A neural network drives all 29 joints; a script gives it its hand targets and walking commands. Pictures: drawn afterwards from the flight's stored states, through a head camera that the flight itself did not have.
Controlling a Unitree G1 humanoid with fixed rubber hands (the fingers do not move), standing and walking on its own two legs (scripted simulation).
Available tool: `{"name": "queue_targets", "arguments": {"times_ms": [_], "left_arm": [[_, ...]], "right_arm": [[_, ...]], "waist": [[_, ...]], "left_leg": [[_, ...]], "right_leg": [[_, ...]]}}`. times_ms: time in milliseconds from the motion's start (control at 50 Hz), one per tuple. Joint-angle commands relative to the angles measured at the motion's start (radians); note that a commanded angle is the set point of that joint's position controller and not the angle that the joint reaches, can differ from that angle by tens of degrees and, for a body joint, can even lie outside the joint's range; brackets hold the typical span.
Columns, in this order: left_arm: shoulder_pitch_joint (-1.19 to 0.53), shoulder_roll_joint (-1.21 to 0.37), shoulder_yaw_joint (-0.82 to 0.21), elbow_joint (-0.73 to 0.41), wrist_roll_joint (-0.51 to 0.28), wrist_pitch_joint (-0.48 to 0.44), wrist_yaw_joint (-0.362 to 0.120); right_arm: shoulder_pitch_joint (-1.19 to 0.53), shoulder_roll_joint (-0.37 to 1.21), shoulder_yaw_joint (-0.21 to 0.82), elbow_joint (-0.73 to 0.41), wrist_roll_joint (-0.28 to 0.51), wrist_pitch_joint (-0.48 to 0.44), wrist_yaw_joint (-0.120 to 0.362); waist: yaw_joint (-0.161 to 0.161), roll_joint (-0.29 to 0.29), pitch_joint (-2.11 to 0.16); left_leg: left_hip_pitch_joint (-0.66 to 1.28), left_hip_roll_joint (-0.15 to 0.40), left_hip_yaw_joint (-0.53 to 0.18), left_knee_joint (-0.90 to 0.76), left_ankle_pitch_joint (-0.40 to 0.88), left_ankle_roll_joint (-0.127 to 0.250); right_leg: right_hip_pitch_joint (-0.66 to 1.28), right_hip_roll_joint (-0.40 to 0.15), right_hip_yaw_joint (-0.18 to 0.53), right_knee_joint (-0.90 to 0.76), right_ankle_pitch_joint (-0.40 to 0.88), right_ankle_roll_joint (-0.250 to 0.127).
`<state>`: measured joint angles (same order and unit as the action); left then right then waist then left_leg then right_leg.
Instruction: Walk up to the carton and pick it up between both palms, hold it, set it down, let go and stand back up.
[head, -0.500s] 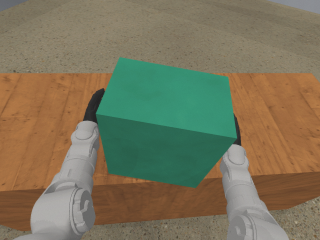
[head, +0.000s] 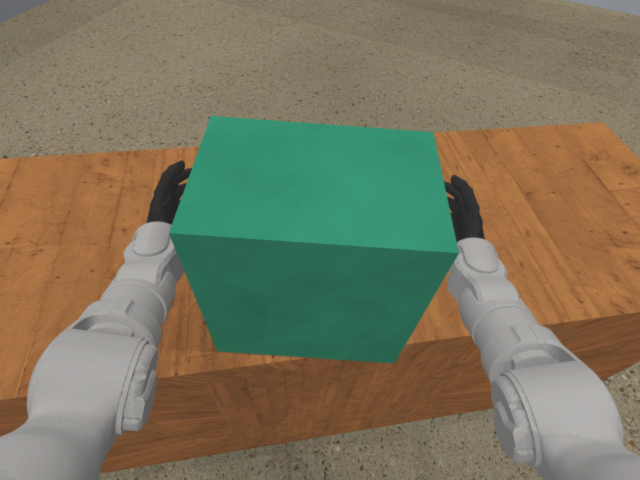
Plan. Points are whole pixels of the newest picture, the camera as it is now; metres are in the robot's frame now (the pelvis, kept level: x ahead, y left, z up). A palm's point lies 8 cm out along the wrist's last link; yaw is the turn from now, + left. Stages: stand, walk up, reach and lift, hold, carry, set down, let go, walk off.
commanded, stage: set down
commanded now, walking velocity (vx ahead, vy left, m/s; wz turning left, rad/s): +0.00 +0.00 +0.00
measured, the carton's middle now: (313, 254) +0.43 +0.02 +0.02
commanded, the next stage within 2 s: none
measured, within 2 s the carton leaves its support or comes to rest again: neither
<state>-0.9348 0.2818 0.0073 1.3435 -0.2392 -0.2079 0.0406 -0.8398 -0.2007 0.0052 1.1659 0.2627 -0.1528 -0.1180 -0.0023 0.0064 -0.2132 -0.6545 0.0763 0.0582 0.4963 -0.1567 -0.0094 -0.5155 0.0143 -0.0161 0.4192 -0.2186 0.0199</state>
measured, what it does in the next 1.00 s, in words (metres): stands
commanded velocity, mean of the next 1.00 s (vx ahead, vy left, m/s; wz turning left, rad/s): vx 0.00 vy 0.00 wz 0.00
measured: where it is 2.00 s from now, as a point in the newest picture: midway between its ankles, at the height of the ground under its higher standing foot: outside the picture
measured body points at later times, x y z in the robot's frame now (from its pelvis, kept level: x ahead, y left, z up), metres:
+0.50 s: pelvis -0.03 -0.01 -0.01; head +0.05 +0.01 +0.43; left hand +0.45 +0.24 +0.11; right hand +0.44 -0.22 +0.10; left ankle +0.03 +0.12 -0.73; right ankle -0.03 -0.13 -0.73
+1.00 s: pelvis -0.01 -0.01 +0.00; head +0.03 +0.01 +0.45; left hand +0.42 +0.26 +0.14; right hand +0.42 -0.23 +0.13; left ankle +0.03 +0.12 -0.73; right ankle -0.03 -0.13 -0.73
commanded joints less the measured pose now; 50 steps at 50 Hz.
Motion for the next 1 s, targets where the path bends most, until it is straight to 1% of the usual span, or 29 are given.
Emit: {"name": "queue_targets", "arguments": {"times_ms": [0, 60, 160, 200, 260, 320, 380, 540, 580, 600, 620, 640, 660, 680, 700, 720, 740, 760, 780, 800, 820, 840, 860, 880, 900, 920, 940, 960, 980], "left_arm": [[-0.521, 0.223, -0.013, -0.212, -0.028, -0.05, -0.015], [-0.527, 0.248, -0.037, -0.196, -0.052, -0.034, -0.026], [-0.587, 0.287, -0.111, -0.188, -0.133, -0.027, -0.041], [-0.621, 0.301, -0.143, -0.212, -0.171, -0.024, -0.044], [-0.662, 0.322, -0.174, -0.288, -0.214, -0.004, -0.046], [-0.678, 0.351, -0.173, -0.395, -0.232, 0.047, -0.049], [-0.665, 0.395, -0.144, -0.456, -0.224, 0.122, -0.054], [-0.65, 0.452, -0.067, -0.541, -0.181, 0.324, -0.039], [-0.654, 0.449, -0.054, -0.55, -0.167, 0.366, -0.034], [-0.359, 0.315, -0.031, -0.262, -0.091, 0.367, -0.061], [-0.358, 0.315, -0.011, -0.31, -0.072, 0.341, -0.083], [-0.416, 0.368, -0.003, -0.532, -0.081, 0.334, -0.074], [-0.38, 0.36, 0.003, -0.51, -0.056, 0.336, -0.076], [-0.401, 0.374, 0.027, -0.524, -0.048, 0.336, -0.078], [-0.42, 0.394, 0.043, -0.595, -0.059, 0.347, -0.077], [-0.438, 0.405, 0.045, -0.655, -0.062, 0.357, -0.067], [-0.434, 0.381, 0.028, -0.54, -0.07, 0.363, -0.068], [-0.442, 0.379, 0.026, -0.563, -0.084, 0.357, -0.067], [-0.478, 0.394, 0.018, -0.663, -0.103, 0.353, -0.056], [-0.506, 0.446, 0.02, -0.981, -0.132, 0.376, -0.03], [-0.509, 0.431, 0.013, -0.848, -0.135, 0.411, -0.024], [-0.49, 0.409, 0.008, -0.85, -0.141, 0.427, -0.029], [-0.52, 0.437, 0.022, -0.907, -0.152, 0.452, -0.034], [-0.509, 0.456, 0.023, -0.99, -0.156, 0.487, -0.028], [-0.464, 0.425, 0.005, -0.891, -0.156, 0.495, -0.035], [-0.438, 0.444, 0.026, -1.037, -0.171, 0.508, -0.032], [-0.421, 0.418, 0.022, -0.824, -0.153, 0.517, -0.044], [-0.435, 0.46, 0.046, -1.098, -0.163, 0.535, -0.035], [-0.401, 0.454, 0.053, -1.02, -0.14, 0.562, -0.034]], "right_arm": [[-0.539, -0.293, 0.04, -0.125, 0.103, -0.063, 0.009], [-0.556, -0.335, 0.072, -0.108, 0.159, -0.056, 0.033], [-0.607, -0.379, 0.098, -0.144, 0.213, -0.035, 0.073], [-0.632, -0.393, 0.1, -0.184, 0.227, -0.026, 0.086], [-0.663, -0.414, 0.096, -0.266, 0.243, -0.005, 0.097], [-0.682, -0.438, 0.087, -0.358, 0.253, 0.029, 0.095], [-0.686, -0.467, 0.071, -0.399, 0.251, 0.079, 0.083], [-0.683, -0.473, -0.002, -0.463, 0.2, 0.227, 0.044], [-0.68, -0.467, -0.017, -0.463, 0.193, 0.261, 0.039], [-0.434, -0.329, 0.048, -0.174, 0.155, 0.281, 0.057], [-0.418, -0.34, 0.018, -0.187, 0.149, 0.26, 0.064], [-0.449, -0.411, -0.009, -0.395, 0.165, 0.229, 0.066], [-0.407, -0.374, 0.005, -0.347, 0.161, 0.234, 0.066], [-0.42, -0.37, -0.006, -0.377, 0.161, 0.232, 0.065], [-0.444, -0.395, -0.024, -0.453, 0.17, 0.233, 0.062], [-0.455, -0.403, -0.035, -0.494, 0.161, 0.236, 0.06], [-0.46, -0.366, -0.043, -0.43, 0.138, 0.252, 0.06], [-0.484, -0.362, -0.045, -0.478, 0.138, 0.252, 0.064], [-0.486, -0.381, -0.073, -0.542, 0.131, 0.247, 0.067], [-0.511, -0.469, -0.089, -0.802, 0.167, 0.231, 0.07], [-0.523, -0.428, -0.1, -0.718, 0.144, 0.266, 0.067], [-0.484, -0.415, -0.116, -0.674, 0.128, 0.284, 0.069], [-0.512, -0.439, -0.131, -0.728, 0.135, 0.298, 0.07], [-0.507, -0.473, -0.135, -0.793, 0.139, 0.313, 0.069], [-0.464, -0.406, -0.11, -0.704, 0.138, 0.329, 0.07], [-0.459, -0.456, -0.125, -0.839, 0.156, 0.32, 0.069], [-0.452, -0.393, -0.121, -0.672, 0.123, 0.343, 0.064], [-0.448, -0.491, -0.145, -0.873, 0.152, 0.337, 0.062], [-0.419, -0.464, -0.131, -0.817, 0.156, 0.356, 0.057]], "waist": [[-0.013, 0.081, -0.758], [-0.008, 0.072, -0.732], [-0.003, 0.06, -0.71], [-0.003, 0.061, -0.735], [-0.005, 0.066, -0.814], [-0.013, 0.065, -0.897], [-0.026, 0.049, -0.908], [-0.037, 0.026, -0.818], [-0.038, 0.035, -0.784], [-0.033, 0.027, -0.545], [-0.022, 0.042, -0.552], [-0.018, 0.071, -0.73], [-0.035, 0.088, -0.682], [-0.026, 0.065, -0.662], [-0.037, 0.066, -0.657], [-0.032, 0.081, -0.651], [-0.041, 0.073, -0.493], [-0.022, 0.055, -0.475], [-0.033, 0.078, -0.52], [-0.019, 0.143, -0.789], [-0.038, 0.107, -0.689], [-0.054, 0.111, -0.653], [-0.055, 0.117, -0.654], [-0.048, 0.126, -0.724], [-0.049, 0.096, -0.603], [-0.041, 0.101, -0.726], [-0.064, 0.075, -0.553], [-0.051, 0.119, -0.772], [-0.053, 0.11, -0.676]], "left_leg": [[0.687, -0.045, -0.015, 0.127, 0.574, -0.101], [0.662, -0.046, -0.018, 0.117, 0.523, -0.09], [0.589, -0.05, -0.019, 0.099, 0.366, -0.059], [0.568, -0.051, -0.02, 0.098, 0.32, -0.048], [0.563, -0.054, -0.023, 0.111, 0.309, -0.04], [0.575, -0.06, -0.03, 0.123, 0.337, -0.033], [0.577, -0.065, -0.041, 0.108, 0.336, -0.021], [0.589, -0.068, -0.061, 0.038, 0.278, 0.003], [0.602, -0.068, -0.063, 0.024, 0.277, 0.002], [0.589, -0.068, -0.057, 0.047, 0.213, 0.016], [0.585, -0.063, -0.064, 0.028, 0.217, 0.021], [0.671, -0.056, -0.053, 0.029, 0.325, 0.006], [0.694, -0.054, -0.058, 0.055, 0.377, 0.001], [0.697, -0.053, -0.058, 0.062, 0.39, -0.003], [0.704, -0.058, -0.049, 0.051, 0.382, -0.007], [0.7, -0.062, -0.044, 0.038, 0.359, -0.013], [0.626, -0.066, -0.049, 0.025, 0.249, 0.003], [0.602, -0.062, -0.056, 0.014, 0.223, 0.015], [0.619, -0.064, -0.05, 0.013, 0.232, 0.012], [0.729, -0.062, -0.046, 0.037, 0.421, -0.012], [0.734, -0.055, -0.054, 0.059, 0.397, -0.008], [0.75, -0.054, -0.059, 0.066, 0.384, -0.016], [0.748, -0.061, -0.047, 0.054, 0.362, -0.018], [0.789, -0.058, -0.05, 0.04, 0.397, -0.019], [0.74, -0.058, -0.05, 0.045, 0.359, -0.006], [0.777, -0.062, -0.049, 0.052, 0.447, -0.013], [0.702, -0.067, -0.057, 0.053, 0.354, 0.005], [0.796, -0.069, -0.041, 0.042, 0.483, -0.016], [0.79, -0.062, -0.047, 0.041, 0.48, -0.024]], "right_leg": [[0.002, 0.063, -0.061, 0.017, 0.484, 0.016], [-0.026, 0.063, -0.067, 0.013, 0.421, 0.016], [-0.091, 0.058, -0.073, 0.017, 0.277, 0.011], [-0.111, 0.055, -0.074, 0.026, 0.247, 0.011], [-0.114, 0.054, -0.072, 0.042, 0.265, 0.013], [-0.081, 0.053, -0.062, 0.052, 0.337, 0.015], [-0.041, 0.05, -0.056, 0.049, 0.379, 0.02], [0.038, 0.042, -0.052, 0.012, 0.345, 0.022], [0.055, 0.042, -0.055, 0.0, 0.345, 0.021], [-0.014, 0.031, -0.041, -0.017, 0.208, 0.017], [-0.006, 0.023, -0.046, -0.037, 0.165, 0.013], [0.048, 0.037, -0.051, -0.037, 0.268, 0.018], [0.021, 0.044, -0.052, -0.033, 0.29, 0.011], [0.029, 0.046, -0.052, -0.04, 0.293, 0.01], [0.054, 0.05, -0.053, -0.053, 0.301, 0.013], [0.063, 0.058, -0.056, -0.049, 0.287, 0.013], [0.013, 0.046, -0.053, -0.058, 0.171, 0.008], [0.006, 0.044, -0.052, -0.061, 0.139, 0.003], [0.003, 0.044, -0.053, -0.056, 0.157, 0.004], [0.078, 0.058, -0.049, -0.04, 0.338, 0.005], [0.024, 0.064, -0.055, -0.027, 0.305, -0.001], [0.012, 0.062, -0.056, -0.024, 0.284, -0.004], [0.022, 0.057, -0.057, -0.039, 0.278, 0.002], [0.056, 0.059, -0.056, -0.043, 0.335, 0.005], [0.042, 0.049, -0.046, -0.038, 0.296, 0.001], [0.095, 0.054, -0.049, -0.029, 0.394, 0.01], [0.049, 0.036, -0.04, -0.031, 0.317, 0.01], [0.148, 0.053, -0.045, -0.037, 0.468, 0.016], [0.137, 0.053, -0.047, -0.031, 0.475, 0.014]]}}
